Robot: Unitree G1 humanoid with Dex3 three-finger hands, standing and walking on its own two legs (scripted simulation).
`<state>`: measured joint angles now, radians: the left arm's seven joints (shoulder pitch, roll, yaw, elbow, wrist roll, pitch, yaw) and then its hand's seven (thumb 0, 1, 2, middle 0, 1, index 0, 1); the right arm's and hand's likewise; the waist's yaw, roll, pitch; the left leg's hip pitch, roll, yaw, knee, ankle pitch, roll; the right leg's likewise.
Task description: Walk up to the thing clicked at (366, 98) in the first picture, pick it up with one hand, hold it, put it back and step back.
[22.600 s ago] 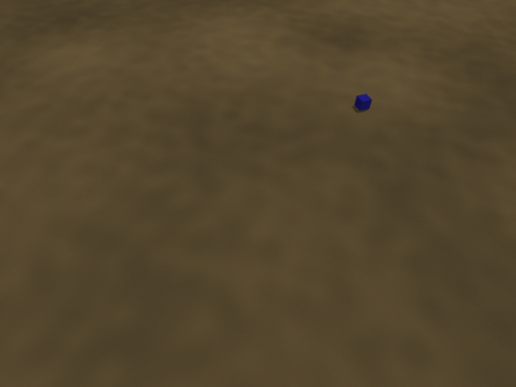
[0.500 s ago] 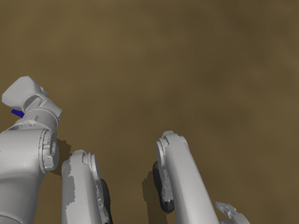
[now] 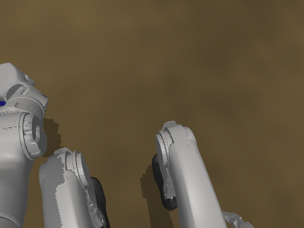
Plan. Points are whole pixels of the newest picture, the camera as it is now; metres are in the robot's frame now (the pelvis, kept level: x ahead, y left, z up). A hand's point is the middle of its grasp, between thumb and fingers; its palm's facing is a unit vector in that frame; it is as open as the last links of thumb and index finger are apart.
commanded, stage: crouch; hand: left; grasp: from above
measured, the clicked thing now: (22, 99) +0.49 +0.26 -0.19
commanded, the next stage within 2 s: lower in 0.16 s
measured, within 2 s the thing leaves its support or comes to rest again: rests again in 1.28 s
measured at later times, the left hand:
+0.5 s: hand (32, 97) +0.49 +0.23 -0.20, palm faces -0.31 -0.31 -0.90, open 6.9 cm
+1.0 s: hand (40, 98) +0.50 +0.23 -0.26, palm faces -0.28 -0.33 -0.90, open 6.8 cm
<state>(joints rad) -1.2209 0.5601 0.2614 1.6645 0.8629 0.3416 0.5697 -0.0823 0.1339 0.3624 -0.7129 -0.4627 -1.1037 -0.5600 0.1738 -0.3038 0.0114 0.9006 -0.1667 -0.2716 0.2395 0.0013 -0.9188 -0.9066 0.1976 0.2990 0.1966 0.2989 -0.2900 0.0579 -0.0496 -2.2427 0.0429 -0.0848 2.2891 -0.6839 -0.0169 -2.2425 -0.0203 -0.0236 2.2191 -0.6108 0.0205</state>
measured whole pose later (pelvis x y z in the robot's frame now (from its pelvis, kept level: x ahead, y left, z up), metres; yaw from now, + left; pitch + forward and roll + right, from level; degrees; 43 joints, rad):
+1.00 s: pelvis +0.00 +0.01 -0.04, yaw -5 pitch +33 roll -10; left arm -1.28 0.80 0.34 1.82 0.90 0.24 0.71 -0.07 0.11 0.41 -0.71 -0.47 -1.14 -0.61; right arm 0.18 -0.35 0.15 0.84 -0.25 -0.33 0.41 0.00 -0.93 -0.91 0.20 0.30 0.19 0.30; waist -0.40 -0.02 0.15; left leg -2.35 0.03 -0.19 2.48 -0.72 -0.02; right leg -2.30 -0.01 -0.10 2.33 -0.61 0.04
